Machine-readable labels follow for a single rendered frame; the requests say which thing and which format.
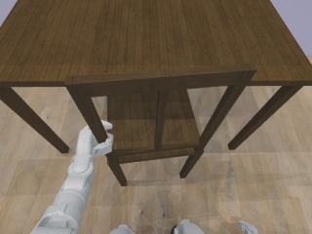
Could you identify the left robot forearm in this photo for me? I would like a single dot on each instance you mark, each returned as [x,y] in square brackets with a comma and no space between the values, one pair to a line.
[66,210]

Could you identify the right robot hand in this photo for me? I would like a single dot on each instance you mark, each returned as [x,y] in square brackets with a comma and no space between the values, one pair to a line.
[247,228]

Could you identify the robot right thigh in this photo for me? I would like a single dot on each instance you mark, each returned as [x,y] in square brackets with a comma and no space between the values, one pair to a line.
[188,228]

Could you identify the robot right shin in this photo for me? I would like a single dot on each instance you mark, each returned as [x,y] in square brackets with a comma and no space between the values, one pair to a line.
[184,221]

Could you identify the left robot hand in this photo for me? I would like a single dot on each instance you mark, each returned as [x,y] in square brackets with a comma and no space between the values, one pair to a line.
[86,141]

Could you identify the chair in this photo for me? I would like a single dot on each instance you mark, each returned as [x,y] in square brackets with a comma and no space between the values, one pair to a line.
[151,113]

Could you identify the table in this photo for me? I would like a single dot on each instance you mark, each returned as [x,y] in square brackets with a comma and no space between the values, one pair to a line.
[44,41]

